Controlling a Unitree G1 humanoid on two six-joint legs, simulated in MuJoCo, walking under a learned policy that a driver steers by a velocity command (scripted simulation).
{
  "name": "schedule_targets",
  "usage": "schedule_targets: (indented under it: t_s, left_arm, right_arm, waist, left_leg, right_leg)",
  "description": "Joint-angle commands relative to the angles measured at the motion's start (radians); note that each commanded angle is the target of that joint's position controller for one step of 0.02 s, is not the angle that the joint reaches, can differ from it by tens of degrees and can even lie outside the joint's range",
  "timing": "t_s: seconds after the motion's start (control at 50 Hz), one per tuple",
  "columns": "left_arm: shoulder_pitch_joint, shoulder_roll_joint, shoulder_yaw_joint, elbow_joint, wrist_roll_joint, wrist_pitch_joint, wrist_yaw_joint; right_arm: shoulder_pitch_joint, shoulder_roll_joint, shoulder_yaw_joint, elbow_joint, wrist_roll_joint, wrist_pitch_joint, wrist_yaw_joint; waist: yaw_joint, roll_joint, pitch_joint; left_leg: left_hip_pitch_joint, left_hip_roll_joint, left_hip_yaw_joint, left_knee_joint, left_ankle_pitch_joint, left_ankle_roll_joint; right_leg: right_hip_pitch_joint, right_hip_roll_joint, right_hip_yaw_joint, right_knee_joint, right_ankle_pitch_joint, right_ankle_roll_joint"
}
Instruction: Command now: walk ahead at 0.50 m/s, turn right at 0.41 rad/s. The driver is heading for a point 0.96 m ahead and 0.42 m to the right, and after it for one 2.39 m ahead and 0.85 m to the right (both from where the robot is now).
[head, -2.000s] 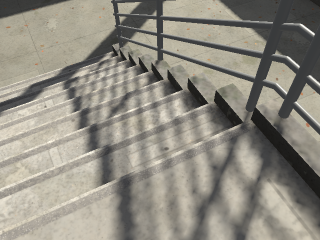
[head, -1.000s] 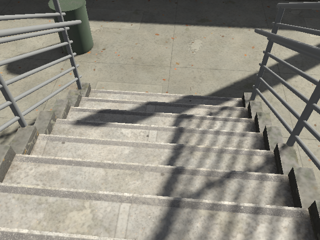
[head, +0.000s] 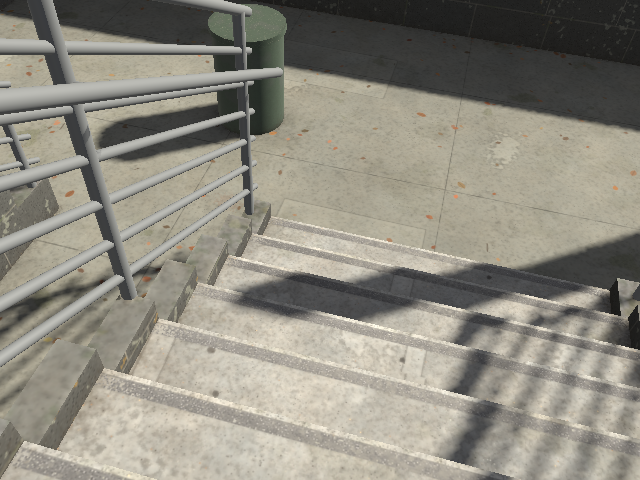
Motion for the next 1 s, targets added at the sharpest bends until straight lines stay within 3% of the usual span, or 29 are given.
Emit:
schedule_targets:
  t_s: [0.02,0.1,0.16,0.24,0.28,0.34,0.38,0.4,0.42,0.44,0.46,0.48,0.5,0.52,0.54,0.56,0.58,0.6,0.62,0.64,0.66,0.68,0.7,0.74,0.84,0.9,0.94,0.98,1.0]
  left_arm:
    - [0.021,0.061,0.023,-0.038,-0.005,-0.002,-0.022]
    - [-0.064,0.046,0.034,-0.057,-0.014,-0.016,-0.043]
    - [-0.172,0.022,0.033,-0.095,0.0,-0.022,-0.056]
    - [-0.314,-0.016,0.012,-0.139,-0.016,-0.055,-0.059]
    - [-0.38,-0.047,-0.008,-0.162,-0.032,-0.059,-0.072]
    - [-0.249,-0.011,-0.005,-0.117,-0.031,-0.048,-0.058]
    - [0.013,0.044,0.024,-0.001,-0.037,-0.047,-0.036]
    - [0.179,0.074,0.04,0.062,-0.015,-0.048,-0.03]
    - [0.247,0.173,0.068,0.088,0.006,-0.041,-0.03]
    - [0.274,0.22,0.064,0.058,-0.027,-0.035,-0.034]
    - [0.319,0.227,0.068,0.042,-0.063,-0.026,-0.025]
    - [0.289,0.212,0.057,0.039,-0.055,-0.012,-0.001]
    - [0.209,0.129,0.031,0.029,-0.043,-0.016,0.002]
    - [0.164,0.103,0.015,0.015,-0.034,-0.028,0.002]
    - [0.132,0.058,-0.012,0.023,-0.024,-0.052,-0.003]
    - [0.098,0.064,-0.016,0.017,-0.018,-0.074,-0.006]
    - [0.012,0.058,-0.024,-0.005,-0.048,-0.084,0.006]
    - [0.025,0.118,-0.006,0.002,-0.047,-0.09,0.013]
    - [0.064,0.138,0.003,0.015,-0.046,-0.086,0.013]
    - [0.102,0.146,0.011,0.023,-0.04,-0.085,0.011]
    - [0.174,0.097,0.005,0.051,-0.047,-0.088,0.016]
    - [0.222,0.07,-0.004,0.051,-0.054,-0.089,0.018]
    - [0.265,0.071,0.0,0.044,-0.046,-0.087,0.02]
    - [0.274,0.053,-0.004,0.027,-0.042,-0.086,0.037]
    - [0.247,0.075,-0.005,-0.04,-0.021,-0.092,0.037]
    - [0.278,0.074,-0.008,-0.048,-0.005,-0.064,0.053]
    - [0.303,0.08,-0.012,-0.032,0.008,-0.049,0.078]
    - [0.342,0.094,-0.004,0.004,0.009,-0.042,0.06]
    - [0.392,0.045,-0.001,0.028,-0.001,-0.051,0.039]
  right_arm:
    - [-0.032,-0.086,-0.017,-0.046,0.016,-0.017,-0.014]
    - [0.026,-0.1,-0.019,-0.047,0.002,-0.025,-0.026]
    - [0.091,-0.083,-0.006,-0.034,-0.02,-0.028,-0.035]
    - [0.146,-0.084,0.001,-0.04,-0.032,-0.012,-0.047]
    - [0.152,-0.084,-0.003,-0.024,-0.023,0.012,-0.064]
    - [0.136,-0.124,-0.015,-0.017,-0.024,0.032,-0.073]
    - [0.125,-0.134,-0.016,-0.009,-0.023,0.03,-0.066]
    - [0.074,-0.14,-0.02,-0.015,-0.007,0.032,-0.066]
    - [0.084,-0.074,-0.019,-0.015,-0.007,0.031,-0.058]
    - [0.084,-0.073,-0.01,-0.116,0.029,0.026,-0.052]
    - [-0.053,-0.112,-0.009,-0.197,0.031,0.025,-0.054]
    - [-0.135,-0.103,0.0,-0.241,0.005,0.021,-0.061]
    - [-0.152,-0.128,-0.005,-0.215,-0.026,0.032,-0.058]
    - [-0.142,-0.121,-0.005,-0.211,-0.042,0.052,-0.054]
    - [-0.138,-0.095,0.004,-0.214,-0.039,0.065,-0.051]
    - [-0.137,-0.068,0.009,-0.212,-0.049,0.078,-0.05]
    - [-0.221,-0.094,0.002,-0.257,-0.043,0.078,-0.032]
    - [-0.164,-0.076,0.003,-0.231,-0.058,0.081,-0.025]
    - [-0.069,-0.06,0.005,-0.178,-0.057,0.083,-0.019]
    - [0.023,-0.073,-0.005,-0.124,-0.034,0.086,-0.016]
    - [-0.093,-0.14,-0.034,-0.162,-0.015,0.087,-0.017]
    - [-0.236,-0.149,-0.038,-0.213,-0.015,0.088,-0.014]
    - [-0.326,-0.146,-0.04,-0.242,-0.027,0.086,-0.009]
    - [-0.402,-0.118,-0.033,-0.272,-0.041,0.072,0.011]
    - [-0.464,-0.079,-0.017,-0.302,-0.037,0.05,0.032]
    - [-0.455,-0.058,-0.005,-0.317,0.011,0.036,0.033]
    - [-0.365,-0.099,-0.024,-0.277,0.037,0.026,0.016]
    - [-0.116,-0.144,-0.051,-0.176,0.025,0.025,-0.001]
    - [0.017,-0.177,-0.052,-0.124,0.011,0.036,0.0]
  waist:
    - [0.074,0.095,0.053]
    - [0.037,0.052,0.135]
    - [-0.021,0.065,0.132]
    - [-0.119,0.076,0.159]
    - [-0.153,0.111,0.188]
    - [-0.1,0.121,0.158]
    - [0.009,0.098,0.017]
    - [0.126,0.07,-0.062]
    - [0.147,-0.141,-0.078]
    - [0.126,-0.143,-0.319]
    - [0.208,-0.045,-0.422]
    - [0.182,-0.024,-0.316]
    - [0.127,0.059,-0.138]
    - [0.08,0.052,-0.073]
    - [0.017,0.119,0.006]
    - [-0.011,0.081,0.05]
    - [-0.057,0.134,0.09]
    - [-0.065,0.05,0.021]
    - [-0.078,-0.011,-0.041]
    - [-0.081,-0.066,-0.092]
    - [-0.027,-0.027,-0.042]
    - [0.019,-0.018,0.0]
    - [0.062,-0.012,0.023]
    - [0.075,0.022,0.047]
    - [0.105,-0.017,0.049]
    - [0.154,-0.091,0.072]
    - [0.134,-0.045,0.098]
    - [0.035,0.085,0.024]
    - [0.009,0.2,-0.06]
  left_leg:
    - [0.022,0.294,-0.344,-0.292,0.093,0.001]
    - [-0.006,0.275,-0.257,-0.248,-0.057,0.0]
    - [0.044,0.289,-0.227,-0.13,-0.068,0.02]
    - [0.065,0.283,-0.124,0.004,0.097,-0.006]
    - [0.02,0.287,-0.093,0.026,0.201,-0.01]
    - [0.091,0.311,-0.071,0.222,0.461,-0.002]
    - [0.142,0.279,-0.031,0.573,0.733,0.017]
    - [0.008,0.239,-0.003,0.858,0.602,0.013]
    - [-0.385,0.053,0.066,1.381,-0.384,-0.013]
    - [-0.716,0.078,-0.081,1.534,-0.511,-0.033]
    - [-0.85,0.082,-0.133,1.483,-0.424,-0.067]
    - [-0.938,0.065,-0.153,1.377,-0.321,-0.089]
    - [-0.916,0.118,-0.193,1.217,-0.222,-0.078]
    - [-0.838,0.116,-0.201,1.167,-0.23,-0.079]
    - [-0.775,0.137,-0.231,0.973,0.003,-0.092]
    - [-0.687,0.134,-0.221,0.897,0.078,-0.104]
    - [-0.453,0.134,-0.22,0.489,0.296,-0.148]
    - [-0.265,0.101,-0.173,0.439,0.382,-0.158]
    - [-0.216,0.102,-0.169,0.451,0.404,-0.159]
    - [-0.241,0.107,-0.176,0.523,0.517,-0.149]
    - [-0.45,0.137,-0.254,0.426,0.64,-0.143]
    - [-0.578,0.144,-0.285,0.361,0.632,-0.137]
    - [-0.68,0.143,-0.306,0.307,0.609,-0.136]
    - [-0.574,0.104,-0.319,0.136,0.768,-0.142]
    - [-0.318,0.027,-0.281,-0.068,0.76,-0.132]
    - [-0.141,0.051,-0.32,-0.289,0.701,-0.122]
    - [-0.078,0.108,-0.358,-0.481,0.758,-0.105]
    - [0.225,0.094,-0.273,-0.521,0.754,-0.11]
    - [0.479,0.163,-0.351,-0.354,0.891,-0.102]
  right_leg:
    - [-0.103,-0.058,0.115,-0.096,0.294,-0.039]
    - [-0.116,-0.02,0.075,-0.28,0.455,-0.026]
    - [-0.136,0.001,0.042,-0.338,0.551,-0.023]
    - [-0.046,0.017,-0.092,-0.563,0.573,-0.019]
    - [0.08,0.008,-0.172,-0.644,0.511,-0.017]
    - [0.214,-0.014,-0.179,-0.746,0.361,-0.06]
    - [0.453,0.043,-0.226,-0.817,0.378,-0.1]
    - [0.721,0.034,-0.205,-0.881,0.416,-0.134]
    - [1.024,-0.096,-0.067,-0.698,0.717,-0.232]
    - [1.361,-0.278,0.159,-0.377,0.977,-0.33]
    - [1.389,-0.373,0.34,-0.57,0.7,-0.412]
    - [1.214,-0.418,0.463,-0.782,0.186,-0.423]
    - [0.972,-0.375,0.426,-0.845,-0.125,-0.371]
    - [0.76,-0.353,0.438,-0.836,-0.193,-0.361]
    - [0.548,-0.278,0.367,-0.826,-0.267,-0.3]
    - [0.377,-0.222,0.342,-0.825,-0.211,-0.279]
    - [0.132,-0.107,0.219,-0.911,-0.144,-0.238]
    - [0.073,-0.084,0.196,-0.881,0.097,-0.249]
    - [0.132,-0.078,0.186,-0.835,0.211,-0.253]
    - [0.229,-0.093,0.201,-0.788,0.262,-0.261]
    - [0.377,-0.082,0.26,-0.735,0.045,-0.265]
    - [0.448,-0.099,0.347,-0.725,-0.129,-0.282]
    - [0.526,-0.111,0.422,-0.711,-0.26,-0.301]
    - [0.418,-0.074,0.447,-0.658,-0.444,-0.291]
    - [0.297,0.013,0.403,-0.478,-0.385,-0.243]
    - [0.316,0.035,0.4,-0.398,-0.275,-0.203]
    - [0.389,0.041,0.432,-0.255,-0.264,-0.195]
    - [0.316,0.116,0.298,0.103,-0.278,-0.172]
    - [0.085,0.192,0.213,0.42,-0.675,-0.143]
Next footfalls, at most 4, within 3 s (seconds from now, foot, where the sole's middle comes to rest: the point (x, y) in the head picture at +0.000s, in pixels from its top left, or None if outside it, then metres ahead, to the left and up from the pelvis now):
0.40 right None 0.33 -0.12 -0.92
0.98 left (314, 464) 0.69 -0.03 -1.09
1.72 right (451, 430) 0.86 -0.46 -1.26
2.34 left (396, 405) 0.95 -0.30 -1.26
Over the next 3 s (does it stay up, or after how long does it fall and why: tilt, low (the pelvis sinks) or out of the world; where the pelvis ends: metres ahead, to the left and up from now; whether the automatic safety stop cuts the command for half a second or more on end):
stays up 0.84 -0.37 -0.48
